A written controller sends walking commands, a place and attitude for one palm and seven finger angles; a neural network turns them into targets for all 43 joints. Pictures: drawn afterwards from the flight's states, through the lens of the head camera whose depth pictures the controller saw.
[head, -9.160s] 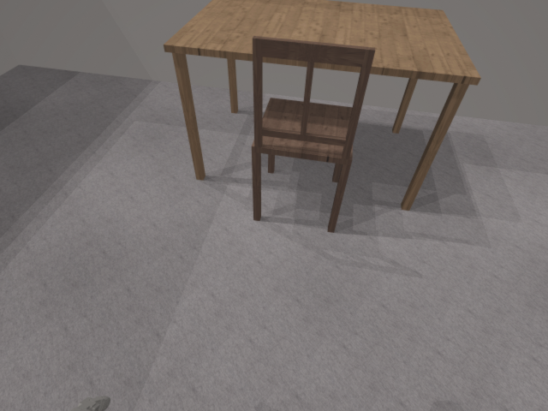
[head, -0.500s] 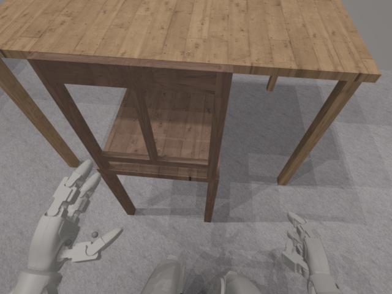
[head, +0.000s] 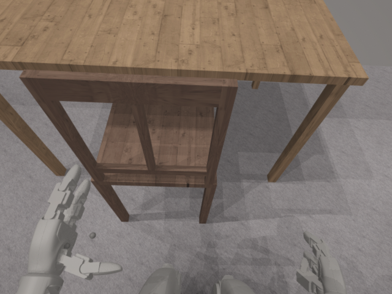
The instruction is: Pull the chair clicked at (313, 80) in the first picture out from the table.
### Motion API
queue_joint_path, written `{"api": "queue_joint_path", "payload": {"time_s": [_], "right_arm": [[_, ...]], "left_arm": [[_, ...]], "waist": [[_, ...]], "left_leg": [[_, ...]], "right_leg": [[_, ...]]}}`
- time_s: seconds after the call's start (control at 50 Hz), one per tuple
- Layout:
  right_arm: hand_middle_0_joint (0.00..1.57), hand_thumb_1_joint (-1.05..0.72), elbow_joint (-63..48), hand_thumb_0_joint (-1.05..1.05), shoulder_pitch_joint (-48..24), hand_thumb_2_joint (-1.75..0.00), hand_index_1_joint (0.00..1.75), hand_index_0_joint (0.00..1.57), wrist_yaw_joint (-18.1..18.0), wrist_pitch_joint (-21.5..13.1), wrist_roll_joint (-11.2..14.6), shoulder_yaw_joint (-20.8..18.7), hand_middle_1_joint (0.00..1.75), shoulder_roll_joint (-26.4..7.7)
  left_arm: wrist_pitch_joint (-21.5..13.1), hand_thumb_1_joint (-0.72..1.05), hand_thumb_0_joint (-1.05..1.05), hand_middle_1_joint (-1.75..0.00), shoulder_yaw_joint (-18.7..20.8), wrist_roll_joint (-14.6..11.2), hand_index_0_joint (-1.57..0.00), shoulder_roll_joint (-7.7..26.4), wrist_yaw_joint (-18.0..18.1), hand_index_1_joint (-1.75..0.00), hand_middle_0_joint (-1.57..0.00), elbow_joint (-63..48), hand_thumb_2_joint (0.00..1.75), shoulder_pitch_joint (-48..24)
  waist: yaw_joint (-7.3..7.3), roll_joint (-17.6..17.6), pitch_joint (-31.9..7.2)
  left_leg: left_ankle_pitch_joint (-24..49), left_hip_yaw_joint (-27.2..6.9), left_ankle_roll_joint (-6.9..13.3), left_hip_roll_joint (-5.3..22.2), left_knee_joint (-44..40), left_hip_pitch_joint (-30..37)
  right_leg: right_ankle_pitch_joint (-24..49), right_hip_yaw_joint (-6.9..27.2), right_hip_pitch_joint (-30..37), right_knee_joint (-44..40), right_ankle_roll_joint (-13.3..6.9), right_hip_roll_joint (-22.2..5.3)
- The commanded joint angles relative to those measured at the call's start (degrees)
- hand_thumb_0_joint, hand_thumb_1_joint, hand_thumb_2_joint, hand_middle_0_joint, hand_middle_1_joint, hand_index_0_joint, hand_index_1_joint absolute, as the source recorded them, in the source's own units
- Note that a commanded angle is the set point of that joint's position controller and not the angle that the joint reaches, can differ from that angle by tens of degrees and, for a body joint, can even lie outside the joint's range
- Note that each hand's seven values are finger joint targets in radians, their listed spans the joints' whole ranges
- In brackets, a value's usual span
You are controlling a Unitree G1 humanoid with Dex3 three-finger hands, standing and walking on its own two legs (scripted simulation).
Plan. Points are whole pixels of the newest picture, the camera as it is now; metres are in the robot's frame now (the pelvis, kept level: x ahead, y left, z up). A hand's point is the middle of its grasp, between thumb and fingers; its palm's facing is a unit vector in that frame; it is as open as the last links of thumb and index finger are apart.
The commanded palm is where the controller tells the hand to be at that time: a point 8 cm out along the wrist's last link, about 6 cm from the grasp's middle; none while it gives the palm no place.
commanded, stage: raise the hand toward the chair's back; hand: left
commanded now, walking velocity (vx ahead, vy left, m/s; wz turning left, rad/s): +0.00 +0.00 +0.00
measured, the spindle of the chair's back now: (145, 140) +0.45 +0.15 -0.01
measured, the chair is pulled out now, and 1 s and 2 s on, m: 0.00 0.00 0.00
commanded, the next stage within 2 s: aim the fingers beside a spindle in 0.90 s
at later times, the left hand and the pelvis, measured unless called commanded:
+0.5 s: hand (61, 224) +0.23 +0.25 +0.05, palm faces +0.03 -1.00 -0.05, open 17.0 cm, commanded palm +0.20 +0.30 +0.05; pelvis -0.02 +0.04 +0.01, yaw +0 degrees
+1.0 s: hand (73, 220) +0.23 +0.22 +0.06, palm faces +0.06 -1.00 -0.06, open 17.0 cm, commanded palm +0.22 +0.28 +0.05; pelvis +0.00 +0.02 +0.01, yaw +1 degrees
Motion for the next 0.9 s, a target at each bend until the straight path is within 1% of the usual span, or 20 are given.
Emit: {"api": "queue_joint_path", "payload": {"time_s": [0.0,0.04,0.08,0.14,0.18,0.22,0.3,0.38,0.4,0.46,0.5,0.52,0.54,0.6,0.66,0.68,0.7,0.8,0.84,0.88], "right_arm": [[0.20,-0.90,-8.4,0.00,-1.7,-0.90,0.30,0.20,0.1,-1.3,-0.5,-1.4,0.30,-7.1],[0.20,-0.90,-9.0,0.00,-1.3,-0.90,0.30,0.20,0.4,-0.3,-0.4,-0.9,0.30,-8.1],[0.20,-0.90,-10.6,0.00,-1.2,-0.90,0.30,0.20,0.3,0.2,0.0,-0.5,0.30,-9.1],[0.20,-0.90,-12.3,0.00,-0.7,-0.90,0.30,0.20,-0.2,0.2,0.2,-0.3,0.30,-9.5],[0.20,-0.90,-12.7,0.00,-0.3,-0.90,0.30,0.20,-0.4,0.0,0.1,-0.1,0.30,-9.2],[0.20,-0.90,-12.1,0.00,-0.3,-0.90,0.30,0.20,-0.4,-0.2,-0.5,0.2,0.30,-9.0],[0.20,-0.90,-10.5,0.00,-0.6,-0.90,0.30,0.20,0.4,0.0,-1.0,0.6,0.30,-9.0],[0.20,-0.90,-10.6,0.00,0.0,-0.90,0.30,0.20,0.5,0.8,-0.3,0.3,0.30,-10.4],[0.20,-0.90,-11.1,0.00,0.0,-0.90,0.30,0.20,0.3,1.0,-0.1,0.2,0.30,-10.6],[0.20,-0.90,-12.4,0.00,0.3,-0.90,0.30,0.20,-0.1,0.6,0.6,-0.1,0.30,-10.7],[0.20,-0.90,-12.5,0.00,0.6,-0.90,0.30,0.20,-0.1,0.1,0.5,-0.1,0.30,-10.3],[0.20,-0.90,-12.0,0.00,0.5,-0.90,0.30,0.20,-0.1,-0.1,0.2,0.0,0.30,-10.4],[0.20,-0.90,-11.9,0.00,0.8,-0.90,0.30,0.20,0.0,-0.2,-0.1,0.0,0.30,-10.0],[0.20,-0.90,-10.3,0.00,0.6,-0.90,0.30,0.20,0.5,-0.4,-0.8,0.1,0.30,-9.5],[0.20,-0.90,-9.7,0.00,0.7,-0.90,0.30,0.20,0.9,0.0,-0.9,0.0,0.30,-9.9],[0.20,-0.90,-9.9,0.00,0.5,-0.90,0.30,0.20,1.1,0.1,-0.8,-0.1,0.30,-10.0],[0.20,-0.90,-10.2,0.00,0.6,-0.90,0.30,0.20,1.1,0.2,-0.6,-0.2,0.30,-10.3],[0.20,-0.90,-11.8,0.00,1.1,-0.90,0.30,0.20,0.6,0.3,0.1,-0.4,0.30,-10.2],[0.20,-0.90,-11.5,0.00,1.1,-0.90,0.30,0.20,0.4,0.2,0.0,-0.3,0.30,-9.7],[0.20,-0.90,-10.7,0.00,0.7,-0.90,0.30,0.20,0.4,0.1,-0.3,0.1,0.30,-9.1]], "left_arm": [[-3.5,-0.50,0.00,-0.08,4.4,0.5,-0.06,5.6,4.1,-0.08,-0.06,-8.9,0.30,-0.5],[-1.3,-0.50,0.00,-0.08,2.2,1.4,-0.06,4.4,3.0,-0.08,-0.06,-3.1,0.30,-1.8],[0.7,-0.50,0.00,-0.08,1.1,1.2,-0.06,4.8,1.0,-0.08,-0.06,-1.5,0.30,-4.0],[1.7,-0.50,0.00,-0.08,2.9,0.3,-0.06,8.0,-0.4,-0.08,-0.06,-6.6,0.30,-8.1],[0.7,-0.50,0.00,-0.08,4.3,0.1,-0.06,9.8,0.1,-0.08,-0.06,-11.7,0.30,-10.2],[-0.8,-0.50,0.00,-0.08,6.6,0.1,-0.06,11.9,2.0,-0.08,-0.06,-14.6,0.30,-11.2],[-2.7,-0.50,0.00,-0.08,5.1,0.9,-0.06,9.5,3.9,-0.08,-0.06,-10.2,0.30,-11.7],[1.1,-0.50,0.00,-0.08,3.6,1.3,-0.06,8.5,1.0,-0.08,-0.06,-2.3,0.30,-12.1],[2.5,-0.50,0.00,-0.08,3.7,0.7,-0.06,8.5,-0.1,-0.08,-0.06,-1.4,0.30,-11.7],[4.7,-0.50,0.00,-0.08,4.5,-0.5,-0.06,9.3,-1.3,-0.08,-0.06,-4.9,0.30,-10.9],[4.1,-0.50,0.00,-0.08,5.4,-0.7,-0.06,10.5,-0.4,-0.08,-0.06,-9.5,0.30,-11.6],[3.3,-0.50,0.00,-0.08,6.7,-0.3,-0.06,12.1,0.7,-0.08,-0.06,-10.6,0.30,-11.2],[2.3,-0.50,0.00,-0.08,6.7,-0.3,-0.06,11.7,1.6,-0.08,-0.06,-11.7,0.30,-11.5],[-1.1,-0.50,0.00,-0.08,6.8,0.3,-0.06,10.7,4.0,-0.08,-0.06,-10.0,0.30,-12.0],[-1.6,-0.50,0.00,-0.08,5.6,1.3,-0.06,9.4,3.9,-0.08,-0.06,-4.7,0.30,-11.5],[-1.2,-0.50,0.00,-0.08,4.8,1.3,-0.06,8.7,3.2,-0.08,-0.06,-4.1,0.30,-11.4],[-0.6,-0.50,0.00,-0.08,4.3,1.2,-0.06,8.7,2.6,-0.08,-0.06,-3.6,0.30,-11.5],[2.3,-0.50,0.00,-0.08,5.0,0.0,-0.06,10.6,0.5,-0.08,-0.06,-9.0,0.30,-10.1],[1.6,-0.50,0.00,-0.08,6.1,-0.3,-0.06,11.4,1.3,-0.08,-0.06,-10.9,0.30,-9.9],[0.3,-0.50,0.00,-0.08,6.5,-0.4,-0.06,11.0,2.5,-0.08,-0.06,-11.0,0.30,-10.7]], "waist": [[-0.07,3.1,-10.6],[-1.19,1.0,-7.3],[-1.09,0.5,-6.1],[-0.25,2.9,-11.5],[0.37,5.0,-14.3],[0.99,6.9,-15.1],[-0.07,8.3,-9.6],[-0.99,5.1,-7.9],[-0.57,3.8,-8.6],[0.54,3.6,-12.4],[0.92,5.1,-13.9],[1.17,5.4,-13.7],[0.90,4.9,-13.8],[0.30,5.6,-10.1],[-0.44,5.0,-8.2],[-0.32,6.4,-8.6],[-0.56,5.2,-9.2],[0.28,4.7,-15.5],[0.32,4.1,-15.7],[0.06,4.9,-13.1]], "left_leg": [[20.4,-6.9,-3.7,3.2,-10.9,15.8],[14.9,-7.5,-3.7,3.2,-11.5,13.1],[9.2,-8.5,-4.1,3.2,-13.2,12.3],[10.5,-9.0,-4.1,3.2,-14.3,16.4],[13.6,-10.4,-5.0,3.8,-15.2,20.8],[14.4,-11.7,-5.9,4.2,-15.9,22.7],[9.1,-15.4,-7.5,5.0,-17.6,22.3],[4.0,-15.5,-7.3,4.9,-18.3,19.2],[2.8,-15.1,-7.0,4.4,-18.8,18.5],[7.0,-14.7,-6.9,4.5,-19.6,21.6],[11.4,-15.2,-7.4,4.9,-19.8,24.5],[13.1,-14.9,-7.5,5.0,-19.5,24.5],[14.0,-14.9,-7.5,5.1,-19.3,24.8],[11.5,-15.1,-7.7,5.2,-18.6,22.7],[10.3,-14.0,-7.3,4.9,-17.0,19.5],[9.0,-14.1,-7.4,4.9,-17.1,19.6],[8.6,-14.2,-7.3,4.8,-17.2,19.5],[16.4,-12.2,-6.3,4.5,-16.6,23.0],[19.1,-10.7,-5.8,4.1,-15.7,22.6],[18.7,-10.1,-5.8,3.9,-15.2,21.2]], "right_leg": [[14.2,1.5,2.1,-7.9,1.9,-2.2],[10.5,1.2,-0.1,-8.3,2.0,-2.0],[7.0,1.1,-0.4,-9.2,1.8,-1.9],[7.9,1.7,2.5,-10.0,1.6,-2.0],[9.0,1.5,3.0,-9.8,1.4,-1.9],[8.9,1.3,2.1,-8.9,1.3,-1.8],[6.5,1.0,-3.7,-6.9,1.7,-2.1],[5.3,0.8,-3.5,-7.6,1.9,-2.2],[5.1,0.9,-1.8,-8.4,1.9,-2.2],[7.0,1.1,2.0,-9.8,1.9,-2.1],[8.3,1.0,2.3,-9.8,1.9,-2.1],[8.6,1.2,2.4,-9.6,1.7,-1.9],[8.7,1.0,1.8,-9.3,1.8,-2.0],[7.4,0.8,-1.4,-8.0,1.8,-2.1],[6.9,0.8,-2.6,-7.5,1.8,-2.2],[6.6,0.8,-2.7,-7.5,1.8,-2.3],[6.8,0.9,-2.2,-7.7,1.8,-2.3],[10.4,1.3,3.7,-10.3,1.8,-2.0],[11.6,1.4,5.0,-10.6,1.7,-1.8],[11.3,1.2,4.0,-10.5,1.6,-1.8]]}}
